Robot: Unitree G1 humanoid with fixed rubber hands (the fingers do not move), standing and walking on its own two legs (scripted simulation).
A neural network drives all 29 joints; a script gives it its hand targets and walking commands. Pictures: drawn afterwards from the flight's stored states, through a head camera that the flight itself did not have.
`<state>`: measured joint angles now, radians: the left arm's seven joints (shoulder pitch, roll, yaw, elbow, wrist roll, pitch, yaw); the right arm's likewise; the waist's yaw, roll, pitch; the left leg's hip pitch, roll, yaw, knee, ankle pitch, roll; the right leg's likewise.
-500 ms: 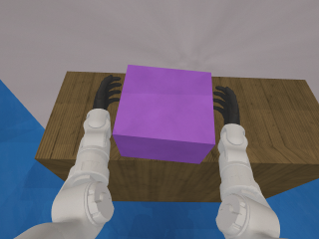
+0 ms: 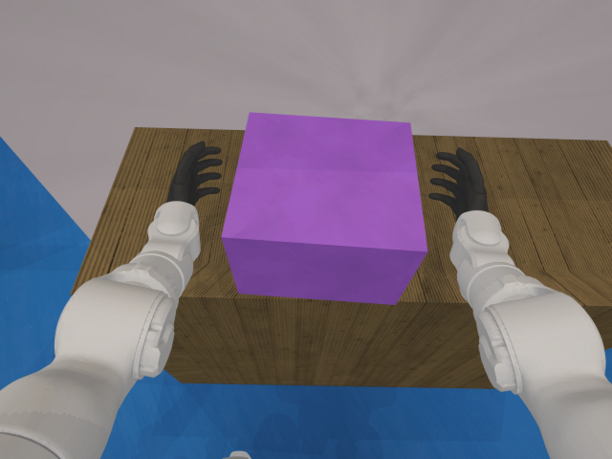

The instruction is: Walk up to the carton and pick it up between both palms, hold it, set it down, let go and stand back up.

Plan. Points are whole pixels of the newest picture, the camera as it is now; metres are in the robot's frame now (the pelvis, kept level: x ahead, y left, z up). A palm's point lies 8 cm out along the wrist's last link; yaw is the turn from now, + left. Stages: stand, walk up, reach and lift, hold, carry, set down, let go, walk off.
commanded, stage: set down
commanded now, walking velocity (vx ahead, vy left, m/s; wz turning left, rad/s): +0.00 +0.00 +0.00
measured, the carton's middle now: (323, 209) +0.46 +0.01 +0.00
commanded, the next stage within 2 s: none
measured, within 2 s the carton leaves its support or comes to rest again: neither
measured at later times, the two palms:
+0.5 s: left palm (167, 172) +0.43 +0.22 +0.10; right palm (514, 193) +0.45 -0.23 +0.09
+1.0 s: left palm (144, 137) +0.43 +0.23 +0.15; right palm (532, 144) +0.46 -0.22 +0.16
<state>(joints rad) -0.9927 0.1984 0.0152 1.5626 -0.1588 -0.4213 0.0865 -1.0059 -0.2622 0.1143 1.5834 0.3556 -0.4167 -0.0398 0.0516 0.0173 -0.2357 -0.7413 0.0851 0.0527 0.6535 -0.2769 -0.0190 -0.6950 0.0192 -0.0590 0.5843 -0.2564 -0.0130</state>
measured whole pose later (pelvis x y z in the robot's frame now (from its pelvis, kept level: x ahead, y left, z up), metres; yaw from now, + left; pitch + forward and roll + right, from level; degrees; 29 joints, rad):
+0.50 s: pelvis -0.03 -0.01 -0.01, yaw +1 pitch +24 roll -1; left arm -1.13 0.32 -0.18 1.50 -0.41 -0.31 0.02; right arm -1.09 -0.41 0.26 1.45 0.56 -0.27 0.04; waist 0.04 0.01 -0.27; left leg -0.88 0.07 0.03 0.68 -0.23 -0.03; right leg -0.85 0.01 -0.06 0.68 -0.25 -0.03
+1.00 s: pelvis -0.02 -0.01 +0.01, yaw +0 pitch +18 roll -1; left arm -1.07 0.37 -0.12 1.26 -0.34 -0.07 0.02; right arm -1.09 -0.45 0.24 1.32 0.56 -0.08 0.03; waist 0.05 -0.02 -0.21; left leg -0.61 0.07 0.03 0.48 -0.17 -0.03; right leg -0.59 0.03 -0.04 0.45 -0.17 -0.03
